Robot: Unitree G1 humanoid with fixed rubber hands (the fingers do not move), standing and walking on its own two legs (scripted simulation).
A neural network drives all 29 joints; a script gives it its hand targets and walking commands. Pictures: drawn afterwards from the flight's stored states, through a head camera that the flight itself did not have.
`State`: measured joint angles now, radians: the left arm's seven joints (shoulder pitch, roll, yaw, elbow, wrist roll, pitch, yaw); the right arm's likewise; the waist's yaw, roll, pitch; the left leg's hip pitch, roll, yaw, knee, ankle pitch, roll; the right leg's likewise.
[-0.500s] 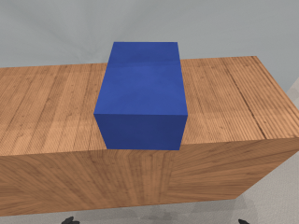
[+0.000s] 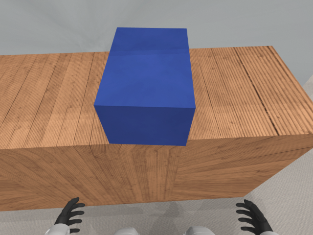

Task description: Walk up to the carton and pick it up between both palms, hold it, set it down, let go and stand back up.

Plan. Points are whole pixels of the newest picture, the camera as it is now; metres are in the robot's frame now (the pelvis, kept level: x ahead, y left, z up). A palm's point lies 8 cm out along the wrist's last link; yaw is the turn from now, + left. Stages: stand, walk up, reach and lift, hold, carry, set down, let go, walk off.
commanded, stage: reach and lift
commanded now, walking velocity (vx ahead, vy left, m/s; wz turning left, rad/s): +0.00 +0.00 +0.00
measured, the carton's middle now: (149, 83) +0.50 +0.04 +0.07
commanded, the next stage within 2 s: none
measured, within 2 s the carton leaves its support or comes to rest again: neither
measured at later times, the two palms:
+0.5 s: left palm (52, 210) +0.17 +0.26 -0.01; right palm (248, 209) +0.18 -0.20 -0.02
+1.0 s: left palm (47, 192) +0.19 +0.25 +0.05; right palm (250, 194) +0.19 -0.18 +0.04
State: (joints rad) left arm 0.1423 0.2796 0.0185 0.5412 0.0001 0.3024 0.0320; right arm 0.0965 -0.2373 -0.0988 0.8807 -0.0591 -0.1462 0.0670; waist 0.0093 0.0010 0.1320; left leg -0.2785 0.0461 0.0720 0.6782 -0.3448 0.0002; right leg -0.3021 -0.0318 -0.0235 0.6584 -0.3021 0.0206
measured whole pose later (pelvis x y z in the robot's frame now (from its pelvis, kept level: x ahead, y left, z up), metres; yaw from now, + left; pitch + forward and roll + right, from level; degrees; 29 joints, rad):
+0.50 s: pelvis +0.03 +0.00 +0.03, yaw +0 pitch -5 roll +0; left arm 0.32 0.31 0.03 0.22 -0.11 0.22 -0.02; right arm 0.38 -0.11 0.00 0.28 0.04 0.03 -0.04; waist 0.04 0.00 0.08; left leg -0.03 0.03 0.08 0.33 -0.21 0.00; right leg -0.06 -0.03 -0.02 0.32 -0.18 0.02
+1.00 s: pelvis +0.02 +0.01 +0.03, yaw +0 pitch -5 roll -1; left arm 0.36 0.33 0.02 -0.12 -0.20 0.23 -0.03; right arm 0.47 -0.07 0.00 -0.14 0.15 0.16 -0.13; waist 0.06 0.00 0.08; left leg -0.05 0.03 0.08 0.33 -0.20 0.00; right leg -0.04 -0.02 -0.03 0.25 -0.13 0.02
